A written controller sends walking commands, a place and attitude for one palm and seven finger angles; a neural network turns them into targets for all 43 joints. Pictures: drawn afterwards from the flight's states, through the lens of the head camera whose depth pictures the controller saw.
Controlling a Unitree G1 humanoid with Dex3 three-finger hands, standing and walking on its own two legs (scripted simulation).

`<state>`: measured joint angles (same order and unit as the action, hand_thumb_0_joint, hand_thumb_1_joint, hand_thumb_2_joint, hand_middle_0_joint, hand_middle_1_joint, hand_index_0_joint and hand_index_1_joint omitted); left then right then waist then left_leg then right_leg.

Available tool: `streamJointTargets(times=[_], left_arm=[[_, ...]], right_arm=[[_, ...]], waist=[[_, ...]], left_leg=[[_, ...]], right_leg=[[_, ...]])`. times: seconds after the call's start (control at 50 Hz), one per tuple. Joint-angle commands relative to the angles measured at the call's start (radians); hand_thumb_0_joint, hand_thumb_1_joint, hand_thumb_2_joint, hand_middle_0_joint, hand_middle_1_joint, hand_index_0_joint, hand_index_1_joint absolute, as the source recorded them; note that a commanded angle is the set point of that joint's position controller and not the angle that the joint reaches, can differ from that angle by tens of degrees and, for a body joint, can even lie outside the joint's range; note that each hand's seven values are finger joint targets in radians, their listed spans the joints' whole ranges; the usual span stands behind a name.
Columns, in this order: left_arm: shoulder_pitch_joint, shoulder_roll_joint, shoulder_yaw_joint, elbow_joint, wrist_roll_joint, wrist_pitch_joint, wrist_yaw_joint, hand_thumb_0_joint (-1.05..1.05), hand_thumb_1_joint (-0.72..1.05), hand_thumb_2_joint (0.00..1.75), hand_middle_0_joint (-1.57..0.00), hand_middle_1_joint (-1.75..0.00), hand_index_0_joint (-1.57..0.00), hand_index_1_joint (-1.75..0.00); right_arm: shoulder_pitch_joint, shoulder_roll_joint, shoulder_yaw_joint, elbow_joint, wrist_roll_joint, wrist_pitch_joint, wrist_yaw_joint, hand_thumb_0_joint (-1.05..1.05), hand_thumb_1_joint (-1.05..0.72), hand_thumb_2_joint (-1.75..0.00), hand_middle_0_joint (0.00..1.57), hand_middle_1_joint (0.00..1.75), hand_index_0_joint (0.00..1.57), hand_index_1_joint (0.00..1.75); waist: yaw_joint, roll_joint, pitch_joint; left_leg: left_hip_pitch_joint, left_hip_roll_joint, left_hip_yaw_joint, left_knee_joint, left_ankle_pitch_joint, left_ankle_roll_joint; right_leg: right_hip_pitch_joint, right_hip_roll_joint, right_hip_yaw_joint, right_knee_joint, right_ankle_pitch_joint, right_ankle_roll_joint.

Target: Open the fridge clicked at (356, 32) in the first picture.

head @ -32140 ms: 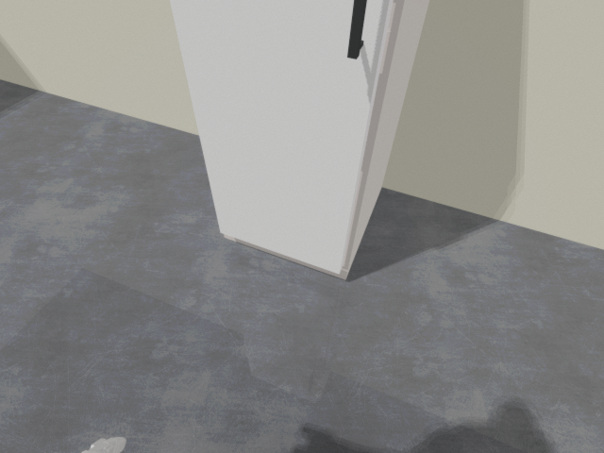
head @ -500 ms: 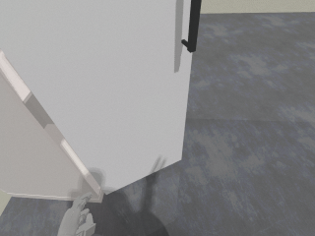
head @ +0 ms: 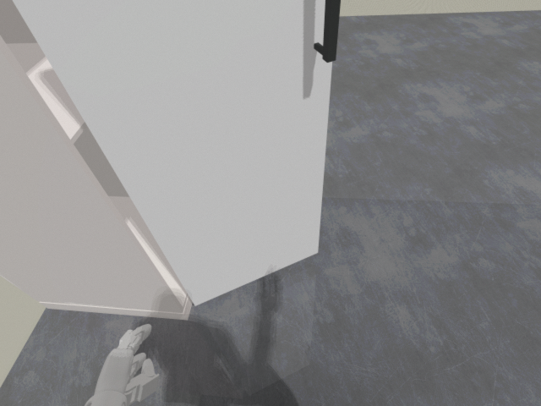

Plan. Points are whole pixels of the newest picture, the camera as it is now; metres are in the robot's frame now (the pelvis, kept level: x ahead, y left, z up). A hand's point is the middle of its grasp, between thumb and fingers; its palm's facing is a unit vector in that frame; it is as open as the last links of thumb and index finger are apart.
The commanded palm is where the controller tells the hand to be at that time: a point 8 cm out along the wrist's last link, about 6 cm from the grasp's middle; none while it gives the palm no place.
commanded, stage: stop stepping back and stand still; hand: right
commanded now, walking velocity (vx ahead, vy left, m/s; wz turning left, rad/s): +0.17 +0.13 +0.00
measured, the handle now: out of the picture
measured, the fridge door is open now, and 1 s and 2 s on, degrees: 60 60 60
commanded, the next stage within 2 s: let the arm hang, fingers relaxed in 1.20 s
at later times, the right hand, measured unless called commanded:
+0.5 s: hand out of the picture +0.13 -0.31 +0.15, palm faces +0.50 +0.82 -0.27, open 7.5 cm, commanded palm +0.06 -0.34 +0.18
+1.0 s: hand out of the picture +0.15 -0.29 +0.16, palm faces +0.46 +0.80 -0.40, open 7.4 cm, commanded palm +0.09 -0.33 +0.18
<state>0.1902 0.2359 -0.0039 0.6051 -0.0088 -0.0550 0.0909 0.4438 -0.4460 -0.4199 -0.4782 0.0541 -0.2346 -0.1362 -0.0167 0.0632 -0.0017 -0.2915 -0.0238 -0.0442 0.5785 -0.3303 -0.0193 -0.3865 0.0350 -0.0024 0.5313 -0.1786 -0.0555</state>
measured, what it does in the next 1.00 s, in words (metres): steps on the spot: left foot, then right foot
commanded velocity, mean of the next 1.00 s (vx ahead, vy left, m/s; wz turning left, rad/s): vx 0.10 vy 0.04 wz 0.00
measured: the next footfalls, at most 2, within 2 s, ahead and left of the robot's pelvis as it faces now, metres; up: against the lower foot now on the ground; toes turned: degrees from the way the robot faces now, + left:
left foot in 0.24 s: -0.09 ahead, +0.09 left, +0.00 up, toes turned +1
right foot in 0.44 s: -0.02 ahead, -0.13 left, +0.00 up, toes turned -5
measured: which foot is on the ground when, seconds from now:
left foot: up 0.00-0.22, down 0.24-0.46, up 0.48-0.66, down 0.68-1.00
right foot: down 0.00-0.24, up 0.26-0.42, down 0.44-1.00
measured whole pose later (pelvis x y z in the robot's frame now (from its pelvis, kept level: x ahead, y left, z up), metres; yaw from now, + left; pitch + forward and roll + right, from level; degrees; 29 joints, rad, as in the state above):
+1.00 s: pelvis -0.04 -0.03 +0.01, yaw -2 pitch +0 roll +0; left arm 0.22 0.22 -0.01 0.63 0.00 -0.12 0.08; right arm 0.50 -0.36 -0.36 -0.42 0.03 -0.20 -0.14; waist -0.01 0.01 -0.03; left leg -0.23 -0.03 0.06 0.49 -0.26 0.04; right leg -0.23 -0.01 -0.06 0.51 -0.29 -0.02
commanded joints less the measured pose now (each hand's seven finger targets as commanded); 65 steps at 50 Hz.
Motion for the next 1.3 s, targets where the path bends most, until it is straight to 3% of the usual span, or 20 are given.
streamJointTargets(times=[0.0,0.06,0.14,0.16,0.2,0.26,0.32,0.38,0.4,0.42,0.46,0.48,0.54,0.64,0.78,0.9,1.08,1.24,1.26,1.28], left_arm=[[-0.067,0.116,0.061,-0.179,0.029,-0.107,-0.012,0.0,0.9,0.9,-0.2,-0.3,-0.2,-0.3],[-0.037,0.111,0.065,-0.176,0.014,-0.131,-0.023,0.0,0.9,0.9,-0.2,-0.3,-0.2,-0.3],[-0.046,0.11,0.053,-0.161,0.023,-0.126,-0.009,0.0,0.9,0.9,-0.2,-0.3,-0.2,-0.3],[-0.034,0.102,0.048,-0.154,0.024,-0.119,-0.008,0.0,0.9,0.9,-0.2,-0.3,-0.2,-0.3],[-0.019,0.103,0.053,-0.117,0.035,-0.098,-0.007,0.0,0.9,0.9,-0.2,-0.3,-0.2,-0.3],[-0.02,0.119,0.064,-0.089,0.014,-0.091,0.001,0.0,0.9,0.9,-0.2,-0.3,-0.2,-0.3],[-0.068,0.107,0.034,-0.083,0.011,-0.093,0.007,0.0,0.9,0.9,-0.2,-0.3,-0.2,-0.3],[-0.046,0.102,0.034,-0.087,0.017,-0.11,0.02,0.0,0.9,0.9,-0.2,-0.3,-0.2,-0.3],[-0.036,0.115,0.041,-0.102,0.015,-0.117,0.019,0.0,0.9,0.9,-0.2,-0.3,-0.2,-0.3],[-0.034,0.139,0.049,-0.124,0.015,-0.124,0.017,0.0,0.9,0.9,-0.2,-0.3,-0.2,-0.3],[-0.029,0.085,0.03,-0.121,0.032,-0.146,0.003,0.0,0.9,0.9,-0.2,-0.3,-0.2,-0.3],[-0.036,0.082,0.031,-0.118,0.039,-0.159,-0.006,0.0,0.9,0.9,-0.2,-0.3,-0.2,-0.3],[-0.017,0.09,0.034,-0.102,0.024,-0.168,-0.022,0.0,0.9,0.9,-0.2,-0.3,-0.2,-0.3],[-0.02,0.11,0.036,-0.12,0.014,-0.147,-0.011,0.0,0.9,0.9,-0.2,-0.3,-0.2,-0.3],[-0.031,0.096,0.035,-0.116,0.01,-0.126,-0.012,0.0,0.9,0.9,-0.2,-0.3,-0.2,-0.3],[-0.059,0.09,0.033,-0.126,0.016,-0.122,-0.003,0.0,0.9,0.9,-0.2,-0.3,-0.2,-0.3],[-0.045,0.098,0.044,-0.159,0.001,-0.087,-0.01,0.0,0.9,0.9,-0.2,-0.3,-0.2,-0.3],[-0.064,0.105,0.037,-0.172,0.007,-0.082,0.005,0.0,0.9,0.9,-0.2,-0.3,-0.2,-0.3],[-0.059,0.098,0.033,-0.17,0.007,-0.083,0.005,0.0,0.9,0.9,-0.2,-0.3,-0.2,-0.3],[-0.146,0.273,0.077,0.028,-0.013,-0.113,-0.092,0.0,0.9,0.9,-0.2,-0.3,-0.2,-0.3]], right_arm=[[0.045,-0.187,-0.138,-0.349,0.011,-0.069,-0.002,0.0,-0.9,-0.9,0.2,0.3,0.2,0.3],[0.186,-0.167,-0.156,-0.335,0.021,-0.045,-0.008,0.0,-0.9,-0.9,0.2,0.3,0.2,0.3],[0.179,-0.197,-0.168,-0.25,0.02,0.003,-0.007,0.0,-0.9,-0.9,0.2,0.3,0.2,0.3],[0.171,-0.16,-0.127,-0.227,0.021,0.009,0.001,0.0,-0.9,-0.9,0.2,0.3,0.2,0.3],[0.086,-0.204,-0.155,-0.193,0.028,0.006,0.0,0.0,-0.9,-0.9,0.2,0.3,0.2,0.3],[-0.039,-0.116,-0.057,-0.075,0.02,0.047,-0.01,0.0,-0.9,-0.9,0.2,0.3,0.2,0.3],[-0.197,-0.103,-0.005,-0.031,-0.016,0.031,-0.022,0.0,-0.9,-0.9,0.2,0.3,0.2,0.3],[-0.231,-0.128,-0.016,-0.108,-0.036,0.009,-0.037,0.0,-0.9,-0.9,0.2,0.3,0.2,0.3],[-0.205,-0.133,-0.028,-0.165,-0.03,0.001,-0.035,0.0,-0.9,-0.9,0.2,0.3,0.2,0.3],[-0.19,-0.152,-0.055,-0.242,-0.026,-0.013,-0.036,0.0,-0.9,-0.9,0.2,0.3,0.2,0.3],[-0.116,-0.196,-0.107,-0.313,-0.011,-0.037,-0.03,0.0,-0.9,-0.9,0.2,0.3,0.2,0.3],[-0.102,-0.202,-0.123,-0.327,-0.015,-0.04,-0.027,0.0,-0.9,-0.9,0.2,0.3,0.2,0.3],[0.087,-0.174,-0.151,-0.259,-0.009,-0.032,-0.025,0.0,-0.9,-0.9,0.2,0.3,0.2,0.3],[0.105,-0.136,-0.13,-0.069,-0.014,-0.021,-0.012,0.0,-0.9,-0.9,0.2,0.3,0.2,0.3],[-0.047,-0.104,-0.052,-0.095,-0.018,-0.017,-0.007,0.0,-0.9,-0.9,0.2,0.3,0.2,0.3],[-0.055,-0.152,-0.1,-0.213,-0.025,-0.041,-0.032,0.0,-0.9,-0.9,0.2,0.3,0.2,0.3],[0.083,-0.121,-0.104,-0.114,-0.004,-0.031,-0.024,0.0,-0.9,-0.9,0.2,0.3,0.2,0.3],[0.04,-0.161,-0.118,-0.159,-0.007,-0.023,-0.029,0.0,-0.9,-0.9,0.2,0.3,0.2,0.3],[0.039,-0.133,-0.093,-0.155,-0.006,-0.023,-0.027,0.0,-0.9,-0.9,0.2,0.3,0.2,0.3],[-0.025,0.018,0.337,0.58,-0.071,0.133,0.11,0.0,-0.9,-0.9,0.2,0.3,0.2,0.3]], waist=[[-0.019,-0.346,-0.263],[-0.007,-0.234,-0.247],[0.007,-0.297,-0.14],[0.012,-0.229,-0.115],[0.026,0.021,-0.107],[0.026,0.168,-0.025],[0.026,0.035,0.107],[0.024,-0.063,0.059],[0.026,-0.16,0.028],[0.027,-0.319,-0.004],[0.034,-0.406,-0.04],[0.025,-0.326,-0.011],[0.004,-0.234,-0.1],[0.026,-0.188,-0.038],[0.02,0.026,-0.075],[0.006,-0.166,-0.126],[0.017,-0.088,-0.149],[0.007,-0.124,-0.132],[0.009,-0.115,-0.129],[0.046,-0.112,0.01]], left_leg=[[0.057,-0.046,-0.029,0.321,-0.198,0.012],[0.068,-0.052,0.044,0.161,-0.159,0.014],[0.314,-0.104,0.15,-0.228,-0.147,0.043],[0.282,-0.065,0.128,-0.315,-0.119,0.057],[-0.111,0.188,-0.093,-0.454,-0.168,0.142],[-0.146,0.322,-0.283,-0.451,-0.428,0.239],[-0.074,0.289,-0.181,-0.394,-0.258,0.2],[-0.059,0.22,-0.096,-0.251,-0.181,0.168],[-0.08,0.151,-0.046,-0.122,-0.104,0.126],[-0.142,0.047,0.039,0.058,-0.049,0.063],[-0.207,-0.018,0.051,0.3,-0.235,0.023],[-0.188,0.004,0.015,0.342,-0.205,0.026],[-0.045,0.014,0.074,0.088,-0.075,0.014],[0.232,0.01,0.09,-0.157,0.092,0.019],[0.075,0.152,-0.153,-0.246,0.127,0.086],[0.138,0.098,-0.048,-0.139,0.336,0.054],[0.201,0.106,-0.043,-0.13,0.534,0.046],[0.194,0.086,-0.017,-0.147,0.408,0.033],[0.193,0.087,-0.02,-0.151,0.388,0.034],[0.023,0.185,0.053,-0.035,0.504,0.054]], right_leg=[[0.122,-0.332,0.375,-0.312,0.219,-0.063],[0.138,-0.251,0.281,-0.369,-0.205,-0.055],[-0.031,-0.117,0.149,-0.441,-0.437,0.113],[0.003,-0.064,0.068,-0.342,-0.343,0.135],[0.24,-0.012,-0.016,0.137,-0.13,0.085],[-0.009,-0.031,0.048,0.454,-0.162,0.073],[-0.092,-0.091,0.003,0.277,-0.198,0.04],[0.112,-0.06,-0.071,-0.017,-0.177,0.02],[0.193,-0.083,-0.005,-0.105,-0.176,-0.002],[0.262,-0.195,0.198,-0.178,-0.083,-0.052],[0.262,-0.342,0.548,-0.36,-0.163,-0.093],[0.197,-0.356,0.536,-0.377,-0.157,-0.102],[0.214,-0.268,0.219,-0.248,0.112,-0.056],[-0.053,-0.191,0.08,-0.228,-0.176,0.013],[0.08,-0.092,0.023,-0.026,-0.086,0.029],[0.159,-0.114,0.049,-0.1,0.157,0.03],[0.129,-0.115,0.028,-0.063,0.252,0.048],[0.11,-0.12,0.049,-0.117,0.19,0.037],[0.109,-0.119,0.048,-0.12,0.169,0.037],[0.074,-0.145,0.049,0.047,0.284,0.032]])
